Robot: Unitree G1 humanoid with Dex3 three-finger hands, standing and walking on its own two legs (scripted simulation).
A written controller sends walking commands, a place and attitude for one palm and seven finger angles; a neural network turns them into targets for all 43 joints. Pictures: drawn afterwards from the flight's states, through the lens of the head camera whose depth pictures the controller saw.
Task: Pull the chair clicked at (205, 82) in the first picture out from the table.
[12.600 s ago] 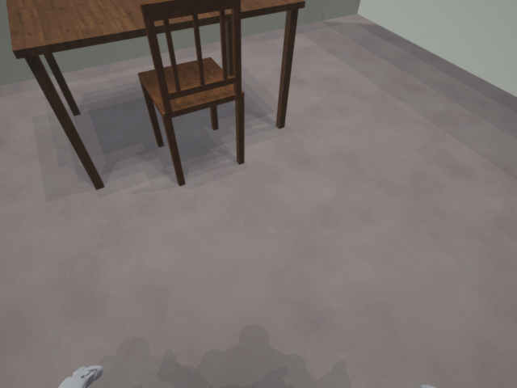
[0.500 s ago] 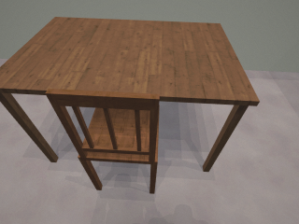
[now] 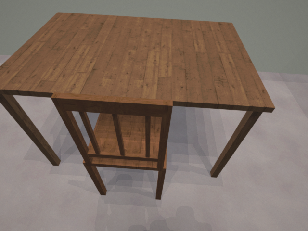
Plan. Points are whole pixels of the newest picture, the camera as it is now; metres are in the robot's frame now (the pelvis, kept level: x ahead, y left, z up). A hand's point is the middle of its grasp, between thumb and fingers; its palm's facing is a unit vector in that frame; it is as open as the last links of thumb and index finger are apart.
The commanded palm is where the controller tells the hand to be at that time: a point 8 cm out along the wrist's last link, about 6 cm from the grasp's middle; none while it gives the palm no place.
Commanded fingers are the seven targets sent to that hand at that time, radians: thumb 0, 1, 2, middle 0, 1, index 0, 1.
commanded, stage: look again from close up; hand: left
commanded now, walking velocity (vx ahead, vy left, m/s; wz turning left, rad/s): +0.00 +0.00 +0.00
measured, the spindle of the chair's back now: (119, 136) +0.45 +0.16 -0.10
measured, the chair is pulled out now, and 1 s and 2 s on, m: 0.00 0.00 0.00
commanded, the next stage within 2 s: raise the hand toward the chair's back in 1.02 s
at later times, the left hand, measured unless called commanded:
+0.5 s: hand out of the picture -0.01 +0.19 -0.18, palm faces +0.02 -0.98 -0.18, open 7.4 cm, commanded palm none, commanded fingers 0.00 0.90 0.90 -0.20 -0.30 -0.20 -0.30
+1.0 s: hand out of the picture -0.05 +0.17 -0.18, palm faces +0.02 -0.99 -0.15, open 7.4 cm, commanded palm none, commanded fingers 0.00 0.90 0.90 -0.20 -0.30 -0.20 -0.30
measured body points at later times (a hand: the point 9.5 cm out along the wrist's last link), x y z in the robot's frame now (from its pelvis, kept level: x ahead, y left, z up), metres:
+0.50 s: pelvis -0.02 +0.02 +0.00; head -0.02 +0.03 +0.45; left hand -0.01 +0.24 -0.17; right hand +0.00 -0.21 -0.16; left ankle +0.00 +0.09 -0.74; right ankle -0.03 -0.11 -0.74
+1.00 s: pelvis -0.02 +0.02 +0.00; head -0.01 +0.03 +0.45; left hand -0.05 +0.23 -0.17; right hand -0.02 -0.20 -0.16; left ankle +0.00 +0.09 -0.74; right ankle -0.03 -0.11 -0.74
